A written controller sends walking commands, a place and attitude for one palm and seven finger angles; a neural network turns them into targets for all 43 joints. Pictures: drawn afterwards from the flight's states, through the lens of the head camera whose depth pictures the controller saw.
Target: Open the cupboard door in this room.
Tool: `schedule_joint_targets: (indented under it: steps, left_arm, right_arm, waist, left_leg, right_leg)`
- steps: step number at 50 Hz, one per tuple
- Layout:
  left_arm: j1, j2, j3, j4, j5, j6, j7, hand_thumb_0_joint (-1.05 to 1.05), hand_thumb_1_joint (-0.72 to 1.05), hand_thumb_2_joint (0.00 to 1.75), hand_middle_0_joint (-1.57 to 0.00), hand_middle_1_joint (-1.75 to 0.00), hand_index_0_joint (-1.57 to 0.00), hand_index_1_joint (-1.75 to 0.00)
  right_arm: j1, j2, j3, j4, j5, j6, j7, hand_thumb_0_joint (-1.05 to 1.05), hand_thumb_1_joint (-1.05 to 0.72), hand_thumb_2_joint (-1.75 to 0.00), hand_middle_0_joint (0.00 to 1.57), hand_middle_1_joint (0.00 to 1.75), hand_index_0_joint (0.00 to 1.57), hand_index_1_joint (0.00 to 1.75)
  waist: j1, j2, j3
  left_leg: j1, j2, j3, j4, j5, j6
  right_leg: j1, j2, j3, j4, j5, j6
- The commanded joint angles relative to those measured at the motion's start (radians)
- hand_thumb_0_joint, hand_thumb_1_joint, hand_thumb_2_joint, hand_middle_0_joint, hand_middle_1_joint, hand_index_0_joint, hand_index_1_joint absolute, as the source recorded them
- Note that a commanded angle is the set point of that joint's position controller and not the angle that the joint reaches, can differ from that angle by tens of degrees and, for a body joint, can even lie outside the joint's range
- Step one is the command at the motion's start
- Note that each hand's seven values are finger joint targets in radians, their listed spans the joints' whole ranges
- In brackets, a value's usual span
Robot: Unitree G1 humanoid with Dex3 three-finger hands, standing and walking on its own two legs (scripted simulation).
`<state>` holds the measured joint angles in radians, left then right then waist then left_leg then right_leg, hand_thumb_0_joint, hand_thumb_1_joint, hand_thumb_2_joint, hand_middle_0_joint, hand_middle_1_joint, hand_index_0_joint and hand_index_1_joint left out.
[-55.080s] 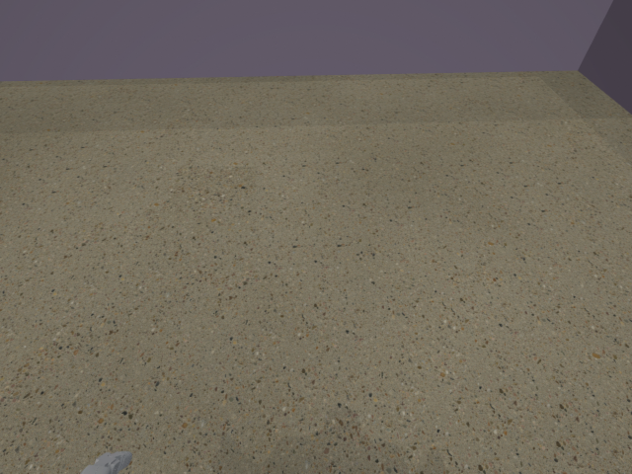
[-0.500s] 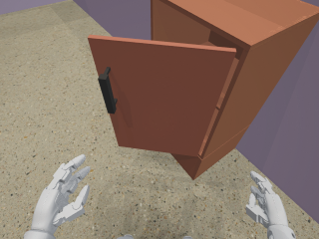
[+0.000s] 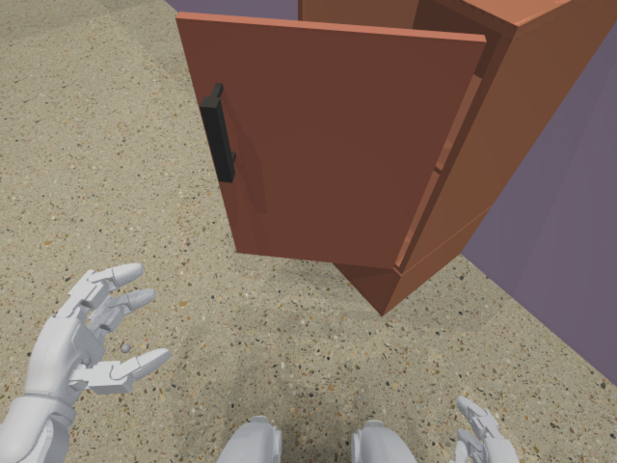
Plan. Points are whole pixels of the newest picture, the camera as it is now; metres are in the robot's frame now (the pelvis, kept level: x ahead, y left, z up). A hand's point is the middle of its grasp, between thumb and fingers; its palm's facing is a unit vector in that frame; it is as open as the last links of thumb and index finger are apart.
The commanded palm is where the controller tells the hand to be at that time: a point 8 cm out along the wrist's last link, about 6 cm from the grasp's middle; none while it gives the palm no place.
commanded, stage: raise the hand with hooked fingers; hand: left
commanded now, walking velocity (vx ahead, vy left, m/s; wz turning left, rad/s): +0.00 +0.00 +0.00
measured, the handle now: (222, 134) +0.59 +0.17 +0.05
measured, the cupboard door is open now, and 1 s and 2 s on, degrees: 46 46 46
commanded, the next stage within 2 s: move the hooked fingers beside the handle in 1.26 s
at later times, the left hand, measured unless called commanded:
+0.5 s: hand (87, 318) +0.27 +0.27 +0.06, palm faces -0.03 -1.00 -0.08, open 13.7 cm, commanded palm +0.25 +0.32 +0.06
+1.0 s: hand (102, 281) +0.31 +0.26 +0.07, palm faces -0.06 -1.00 -0.04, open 14.0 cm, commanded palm +0.29 +0.31 +0.07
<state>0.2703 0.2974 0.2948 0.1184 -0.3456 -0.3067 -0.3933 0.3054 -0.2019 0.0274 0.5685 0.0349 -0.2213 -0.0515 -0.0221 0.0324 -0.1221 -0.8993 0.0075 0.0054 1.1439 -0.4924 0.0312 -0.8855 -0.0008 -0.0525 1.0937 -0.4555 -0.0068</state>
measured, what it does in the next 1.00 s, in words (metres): stands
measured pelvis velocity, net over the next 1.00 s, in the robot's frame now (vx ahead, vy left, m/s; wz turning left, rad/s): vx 0.03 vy -0.01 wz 0.00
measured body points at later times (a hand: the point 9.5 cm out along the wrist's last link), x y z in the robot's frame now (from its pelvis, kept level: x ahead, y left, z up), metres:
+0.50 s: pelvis +0.02 +0.01 +0.01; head +0.08 +0.03 +0.45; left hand +0.27 +0.32 +0.07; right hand +0.21 -0.22 -0.05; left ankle +0.04 +0.10 -0.65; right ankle +0.04 -0.12 -0.65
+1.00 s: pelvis +0.03 -0.01 +0.01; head +0.10 +0.00 +0.46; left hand +0.31 +0.31 +0.08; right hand +0.17 -0.27 -0.07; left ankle +0.04 +0.10 -0.65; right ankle +0.05 -0.12 -0.65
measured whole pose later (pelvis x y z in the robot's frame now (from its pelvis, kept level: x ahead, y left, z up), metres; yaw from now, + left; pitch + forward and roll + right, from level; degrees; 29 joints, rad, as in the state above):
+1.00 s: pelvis +0.03 -0.01 +0.01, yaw +0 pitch +15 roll -2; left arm 0.00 0.43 0.44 0.42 -0.39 -0.32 -0.60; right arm 0.30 -0.30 0.02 0.54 0.04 -0.20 -0.05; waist -0.03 0.02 -0.12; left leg -0.84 0.02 -0.01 1.08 -0.50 0.02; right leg -0.82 0.02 -0.06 1.02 -0.46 -0.02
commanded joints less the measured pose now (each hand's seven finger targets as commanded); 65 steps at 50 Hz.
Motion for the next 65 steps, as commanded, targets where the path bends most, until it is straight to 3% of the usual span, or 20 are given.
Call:
schedule_joint_targets:
  steps: [1, 3, 6, 7, 11, 14, 17, 22, 25, 27, 31, 32, 36, 39, 42, 44, 46, 51, 59, 65]
  left_arm:
    - [-0.114, 0.136, 0.041, -0.165, 0.009, -0.143, 0.019, 0.0, -0.1, 0.47, -0.27, -0.94, -0.27, -0.94]
    - [-0.13, 0.145, 0.019, -0.155, 0.017, -0.157, -0.017, 0.0, -0.15, 0.45, -0.27, -0.98, -0.27, -0.98]
    - [-0.179, 0.199, 0.045, -0.164, 0.004, -0.141, -0.055, 0.0, -0.22, 0.42, -0.28, -1.02, -0.28, -1.02]
    - [-0.198, 0.219, 0.06, -0.198, 0.002, -0.139, -0.062, 0.0, -0.24, 0.41, -0.28, -1.03, -0.28, -1.03]
    - [-0.166, 0.287, 0.156, -0.21, -0.021, -0.117, -0.041, 0.0, -0.34, 0.37, -0.29, -1.1, -0.29, -1.1]
    - [-0.149, 0.243, 0.139, -0.202, -0.022, -0.105, -0.02, 0.0, -0.41, 0.34, -0.29, -1.14, -0.29, -1.14]
    - [-0.159, 0.221, 0.114, -0.121, -0.009, -0.074, -0.03, 0.0, -0.48, 0.31, -0.3, -1.18, -0.3, -1.18]
    - [-0.281, 0.255, 0.105, -0.07, 0.001, -0.039, -0.09, 0.0, -0.5, 0.3, -0.3, -1.2, -0.3, -1.2]
    - [-0.332, 0.307, 0.156, -0.06, -0.018, -0.046, -0.117, 0.0, -0.5, 0.3, -0.3, -1.2, -0.3, -1.2]
    - [-0.377, 0.35, 0.194, -0.059, -0.028, -0.059, -0.131, 0.0, -0.5, 0.3, -0.3, -1.2, -0.3, -1.2]
    - [-0.384, 0.385, 0.241, -0.01, -0.051, -0.079, -0.146, 0.0, -0.5, 0.3, -0.3, -1.2, -0.3, -1.2]
    - [-0.383, 0.381, 0.241, 0.003, -0.053, -0.077, -0.154, 0.0, -0.5, 0.3, -0.3, -1.2, -0.3, -1.2]
    - [-0.405, 0.382, 0.23, 0.101, -0.058, -0.042, -0.192, 0.0, -0.5, 0.3, -0.3, -1.2, -0.3, -1.2]
    - [-0.416, 0.389, 0.234, 0.127, -0.065, -0.026, -0.218, 0.0, -0.5, 0.3, -0.3, -1.2, -0.3, -1.2]
    - [-0.393, 0.387, 0.239, 0.117, -0.074, -0.04, -0.225, 0.0, -0.5, 0.3, -0.3, -1.2, -0.3, -1.2]
    - [-0.387, 0.385, 0.245, 0.12, -0.081, -0.051, -0.219, 0.0, -0.5, 0.3, -0.3, -1.2, -0.3, -1.2]
    - [-0.403, 0.418, 0.273, 0.103, -0.079, -0.072, -0.202, 0.0, -0.5, 0.3, -0.3, -1.2, -0.3, -1.2]
    - [-0.413, 0.415, 0.274, 0.096, -0.074, -0.094, -0.182, 0.0, -0.5, 0.3, -0.3, -1.2, -0.3, -1.2]
    - [-0.423, 0.396, 0.241, 0.114, -0.06, -0.084, -0.193, 0.0, -0.5, 0.3, -0.3, -1.2, -0.3, -1.2]
    - [-0.429, 0.389, 0.247, 0.138, -0.072, -0.086, -0.199, 0.0, -0.5, 0.3, -0.3, -1.2, -0.3, -1.2]
  right_arm:
    - [-0.113, -0.191, -0.074, -0.171, -0.004, -0.082, -0.013, 0.0, -0.9, -0.9, 0.2, 0.3, 0.2, 0.3]
    - [-0.091, -0.207, -0.074, -0.169, 0.002, -0.091, -0.015, 0.0, -0.9, -0.9, 0.2, 0.3, 0.2, 0.3]
    - [-0.077, -0.227, -0.074, -0.169, 0.01, -0.1, -0.025, 0.0, -0.9, -0.9, 0.2, 0.3, 0.2, 0.3]
    - [-0.073, -0.232, -0.074, -0.169, 0.012, -0.1, -0.027, 0.0, -0.9, -0.9, 0.2, 0.3, 0.2, 0.3]
    - [-0.069, -0.23, -0.073, -0.169, 0.007, -0.095, -0.029, 0.0, -0.9, -0.9, 0.2, 0.3, 0.2, 0.3]
    - [-0.069, -0.22, -0.07, -0.17, 0.005, -0.081, -0.02, 0.0, -0.9, -0.9, 0.2, 0.3, 0.2, 0.3]
    - [-0.059, -0.223, -0.067, -0.173, 0.005, -0.061, -0.011, 0.0, -0.9, -0.9, 0.2, 0.3, 0.2, 0.3]
    - [-0.048, -0.238, -0.063, -0.185, 0.009, -0.049, -0.014, 0.0, -0.9, -0.9, 0.2, 0.3, 0.2, 0.3]
    - [-0.045, -0.239, -0.063, -0.185, 0.007, -0.049, -0.022, 0.0, -0.9, -0.9, 0.2, 0.3, 0.2, 0.3]
    - [-0.048, -0.238, -0.058, -0.174, 0.004, -0.05, -0.026, 0.0, -0.9, -0.9, 0.2, 0.3, 0.2, 0.3]
    - [-0.043, -0.234, -0.056, -0.162, 0.0, -0.051, -0.028, 0.0, -0.9, -0.9, 0.2, 0.3, 0.2, 0.3]
    - [-0.039, -0.232, -0.055, -0.157, 0.002, -0.049, -0.026, 0.0, -0.9, -0.9, 0.2, 0.3, 0.2, 0.3]
    - [-0.033, -0.24, -0.055, -0.154, 0.007, -0.041, -0.026, 0.0, -0.9, -0.9, 0.2, 0.3, 0.2, 0.3]
    - [-0.025, -0.242, -0.059, -0.156, 0.011, -0.036, -0.027, 0.0, -0.9, -0.9, 0.2, 0.3, 0.2, 0.3]
    - [-0.016, -0.24, -0.062, -0.16, 0.008, -0.042, -0.019, 0.0, -0.9, -0.9, 0.2, 0.3, 0.2, 0.3]
    - [-0.017, -0.239, -0.064, -0.163, 0.008, -0.039, -0.015, 0.0, -0.9, -0.9, 0.2, 0.3, 0.2, 0.3]
    - [-0.018, -0.24, -0.067, -0.16, 0.003, -0.041, -0.013, 0.0, -0.9, -0.9, 0.2, 0.3, 0.2, 0.3]
    - [-0.017, -0.234, -0.065, -0.164, 0.005, -0.035, -0.012, 0.0, -0.9, -0.9, 0.2, 0.3, 0.2, 0.3]
    - [-0.026, -0.232, -0.059, -0.167, 0.012, -0.027, -0.021, 0.0, -0.9, -0.9, 0.2, 0.3, 0.2, 0.3]
    - [-0.029, -0.231, -0.057, -0.17, 0.013, -0.029, -0.026, 0.0, -0.9, -0.9, 0.2, 0.3, 0.2, 0.3]
  waist:
    - [0.004, -0.018, -0.153]
    - [-0.006, 0.026, -0.173]
    - [-0.007, 0.032, -0.199]
    - [-0.001, 0.055, -0.239]
    - [0.037, 0.099, -0.255]
    - [0.035, 0.129, -0.237]
    - [0.016, 0.099, -0.187]
    - [-0.004, 0.093, -0.193]
    - [0.002, 0.055, -0.237]
    - [0.011, 0.091, -0.259]
    - [0.022, 0.077, -0.286]
    - [0.023, 0.088, -0.304]
    - [0.01, 0.067, -0.254]
    - [0.008, 0.052, -0.279]
    - [0.017, 0.041, -0.307]
    - [0.015, 0.018, -0.284]
    - [0.02, 0.031, -0.279]
    - [0.014, 0.044, -0.273]
    - [0.003, 0.07, -0.247]
    - [0.002, 0.024, -0.247]
  left_leg:
    - [0.093, -0.008, -0.078, -0.204, 0.025, -0.01]
    - [0.125, -0.007, -0.084, -0.219, -0.012, -0.01]
    - [0.156, -0.005, -0.104, -0.237, -0.02, -0.011]
    - [0.193, -0.002, -0.111, -0.244, 0.005, -0.015]
    - [0.256, 0.0, -0.121, -0.264, 0.137, -0.035]
    - [0.296, 0.007, -0.122, -0.269, 0.237, -0.053]
    - [0.272, 0.008, -0.112, -0.263, 0.264, -0.054]
    - [0.28, 0.008, -0.109, -0.262, 0.255, -0.051]
    - [0.279, 0.002, -0.096, -0.249, 0.262, -0.038]
    - [0.298, 0.001, -0.095, -0.242, 0.295, -0.044]
    - [0.287, -0.003, -0.079, -0.22, 0.356, -0.035]
    - [0.295, -0.002, -0.076, -0.222, 0.373, -0.036]
    - [0.247, -0.005, -0.06, -0.22, 0.328, -0.02]
    - [0.244, -0.008, -0.049, -0.219, 0.333, -0.012]
    - [0.249, -0.007, -0.045, -0.21, 0.383, -0.009]
    - [0.225, -0.009, -0.04, -0.209, 0.358, -0.007]
    - [0.21, -0.007, -0.037, -0.202, 0.35, -0.007]
    - [0.199, -0.008, -0.029, -0.208, 0.307, -0.003]
    - [0.203, -0.008, -0.031, -0.225, 0.247, -0.002]
    - [0.192, -0.007, -0.034, -0.22, 0.227, 0.0]
  right_leg:
    - [0.053, 0.022, -0.011, -0.137, -0.085, -0.021]
    - [0.036, 0.02, -0.007, -0.142, -0.091, -0.022]
    - [0.057, 0.024, -0.006, -0.144, -0.065, -0.025]
    - [0.066, 0.024, -0.009, -0.14, -0.042, -0.025]
    - [0.114, 0.033, -0.028, -0.134, 0.039, -0.035]
    - [0.113, 0.031, -0.042, -0.134, 0.086, -0.031]
    - [0.11, 0.036, -0.047, -0.145, 0.104, -0.03]
    - [0.109, 0.04, -0.04, -0.163, 0.109, -0.03]
    - [0.146, 0.041, -0.03, -0.179, 0.125, -0.028]
    - [0.153, 0.043, -0.026, -0.171, 0.138, -0.036]
    - [0.198, 0.043, -0.017, -0.169, 0.2, -0.037]
    - [0.204, 0.041, -0.015, -0.171, 0.212, -0.034]
    - [0.208, 0.039, -0.003, -0.193, 0.205, -0.032]
    - [0.235, 0.033, 0.008, -0.205, 0.23, -0.025]
    - [0.263, 0.035, 0.016, -0.199, 0.28, -0.026]
    - [0.262, 0.033, 0.02, -0.205, 0.268, -0.022]
    - [0.266, 0.033, 0.028, -0.198, 0.258, -0.026]
    - [0.276, 0.029, 0.044, -0.212, 0.22, -0.022]
    - [0.25, 0.026, 0.045, -0.23, 0.159, -0.019]
    - [0.249, 0.026, 0.047, -0.233, 0.134, -0.017]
